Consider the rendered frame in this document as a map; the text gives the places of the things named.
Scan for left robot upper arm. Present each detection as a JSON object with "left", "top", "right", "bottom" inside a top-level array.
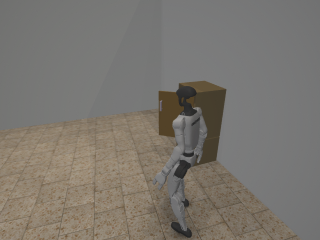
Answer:
[{"left": 172, "top": 116, "right": 186, "bottom": 155}]

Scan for right robot upper arm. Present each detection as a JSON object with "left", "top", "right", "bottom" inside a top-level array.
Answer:
[{"left": 193, "top": 107, "right": 208, "bottom": 136}]

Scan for cupboard door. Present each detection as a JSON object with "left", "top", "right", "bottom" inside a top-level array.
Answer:
[{"left": 158, "top": 90, "right": 195, "bottom": 138}]

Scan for robot right forearm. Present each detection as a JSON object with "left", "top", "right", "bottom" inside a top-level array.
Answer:
[{"left": 196, "top": 132, "right": 208, "bottom": 151}]

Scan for robot shin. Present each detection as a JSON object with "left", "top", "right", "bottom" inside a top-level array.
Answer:
[
  {"left": 169, "top": 196, "right": 188, "bottom": 231},
  {"left": 177, "top": 178, "right": 185, "bottom": 201}
]

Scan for handle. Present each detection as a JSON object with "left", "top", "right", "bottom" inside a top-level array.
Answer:
[{"left": 159, "top": 100, "right": 163, "bottom": 111}]

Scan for left robot hand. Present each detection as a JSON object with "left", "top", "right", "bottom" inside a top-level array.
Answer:
[{"left": 152, "top": 172, "right": 167, "bottom": 190}]

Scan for right robot shin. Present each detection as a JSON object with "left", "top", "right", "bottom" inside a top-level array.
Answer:
[{"left": 177, "top": 178, "right": 185, "bottom": 201}]

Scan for left robot shin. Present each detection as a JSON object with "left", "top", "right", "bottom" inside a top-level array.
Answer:
[{"left": 169, "top": 196, "right": 188, "bottom": 231}]

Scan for right robot hand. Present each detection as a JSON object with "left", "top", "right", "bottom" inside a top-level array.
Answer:
[{"left": 194, "top": 148, "right": 203, "bottom": 163}]

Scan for robot left forearm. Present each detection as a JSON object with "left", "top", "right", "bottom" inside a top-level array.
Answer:
[{"left": 161, "top": 147, "right": 182, "bottom": 176}]

